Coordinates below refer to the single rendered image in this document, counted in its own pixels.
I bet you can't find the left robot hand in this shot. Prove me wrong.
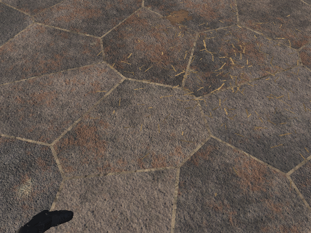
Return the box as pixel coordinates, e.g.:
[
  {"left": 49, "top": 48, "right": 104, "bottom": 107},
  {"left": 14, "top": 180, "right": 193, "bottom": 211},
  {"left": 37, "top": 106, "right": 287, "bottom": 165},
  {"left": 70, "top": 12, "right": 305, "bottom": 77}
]
[{"left": 15, "top": 210, "right": 74, "bottom": 233}]

